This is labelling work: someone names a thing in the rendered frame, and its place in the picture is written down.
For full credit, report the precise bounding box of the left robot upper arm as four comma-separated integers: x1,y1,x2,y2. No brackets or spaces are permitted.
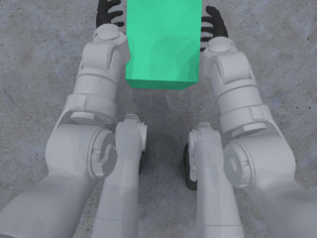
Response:
0,124,118,238

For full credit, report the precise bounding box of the carton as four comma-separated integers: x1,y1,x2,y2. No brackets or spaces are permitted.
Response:
125,0,202,90

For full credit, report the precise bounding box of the left robot hand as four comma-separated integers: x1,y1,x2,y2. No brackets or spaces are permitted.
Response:
96,0,126,35

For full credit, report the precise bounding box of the robot right forearm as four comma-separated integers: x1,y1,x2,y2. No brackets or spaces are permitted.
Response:
202,37,296,170

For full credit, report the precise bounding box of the right robot hand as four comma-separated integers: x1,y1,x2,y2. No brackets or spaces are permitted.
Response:
200,6,229,52

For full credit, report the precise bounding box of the robot left forearm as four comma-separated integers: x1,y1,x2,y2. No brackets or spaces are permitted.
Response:
45,23,131,160

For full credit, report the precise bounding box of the right robot upper arm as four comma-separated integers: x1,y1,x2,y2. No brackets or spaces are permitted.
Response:
223,133,317,238

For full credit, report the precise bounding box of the left robot shin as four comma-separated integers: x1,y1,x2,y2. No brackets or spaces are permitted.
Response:
115,114,142,159

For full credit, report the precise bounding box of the robot left foot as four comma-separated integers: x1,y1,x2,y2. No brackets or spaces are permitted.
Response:
139,151,144,174

